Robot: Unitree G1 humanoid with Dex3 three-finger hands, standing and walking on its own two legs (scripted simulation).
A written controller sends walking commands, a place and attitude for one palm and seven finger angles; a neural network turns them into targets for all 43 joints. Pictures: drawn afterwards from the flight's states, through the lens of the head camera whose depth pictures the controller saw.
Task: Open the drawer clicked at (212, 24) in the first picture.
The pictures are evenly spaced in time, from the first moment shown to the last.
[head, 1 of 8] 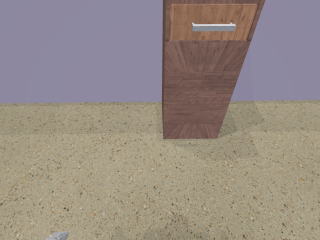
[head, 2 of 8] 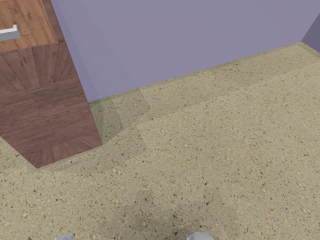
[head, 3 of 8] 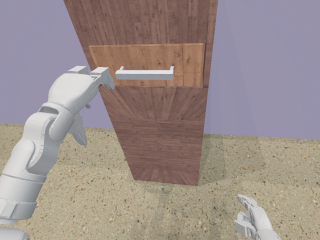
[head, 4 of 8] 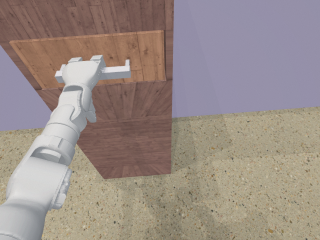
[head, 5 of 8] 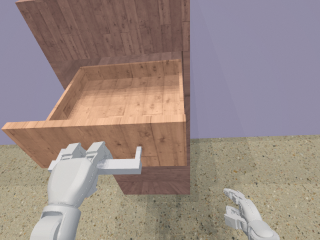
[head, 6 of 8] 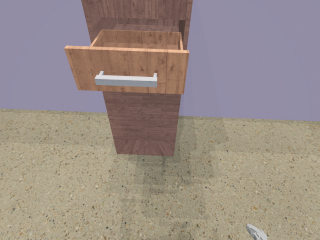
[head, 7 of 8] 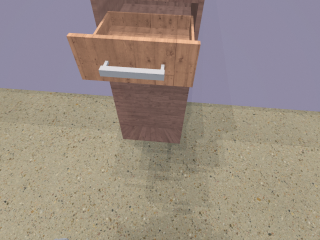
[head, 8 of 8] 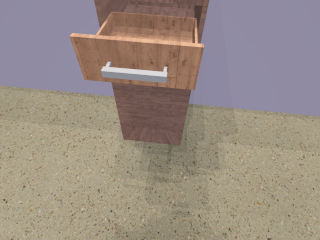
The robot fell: no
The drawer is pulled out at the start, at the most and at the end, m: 0.00 0.30 0.29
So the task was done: yes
